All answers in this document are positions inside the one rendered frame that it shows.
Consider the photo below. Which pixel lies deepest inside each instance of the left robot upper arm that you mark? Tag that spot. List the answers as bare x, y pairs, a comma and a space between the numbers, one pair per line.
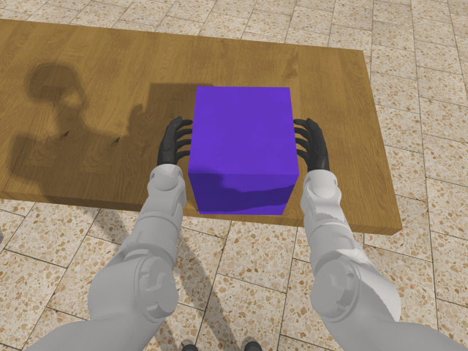
127, 303

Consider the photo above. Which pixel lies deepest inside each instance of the right robot upper arm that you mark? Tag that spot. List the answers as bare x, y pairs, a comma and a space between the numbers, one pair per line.
361, 310

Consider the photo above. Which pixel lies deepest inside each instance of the carton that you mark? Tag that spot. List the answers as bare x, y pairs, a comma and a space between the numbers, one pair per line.
243, 158

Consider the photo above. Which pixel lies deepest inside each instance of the left robot forearm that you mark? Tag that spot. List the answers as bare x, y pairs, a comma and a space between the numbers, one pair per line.
159, 222

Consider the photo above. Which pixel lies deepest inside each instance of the right robot hand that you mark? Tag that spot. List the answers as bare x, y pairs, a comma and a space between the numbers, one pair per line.
316, 156

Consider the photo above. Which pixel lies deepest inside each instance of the left robot hand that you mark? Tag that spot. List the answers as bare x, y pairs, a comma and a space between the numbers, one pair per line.
168, 147

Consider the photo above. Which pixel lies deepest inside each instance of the table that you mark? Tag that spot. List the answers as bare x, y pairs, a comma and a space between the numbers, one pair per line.
83, 111

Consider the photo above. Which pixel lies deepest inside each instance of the right robot forearm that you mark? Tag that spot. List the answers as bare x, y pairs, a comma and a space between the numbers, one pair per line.
328, 234

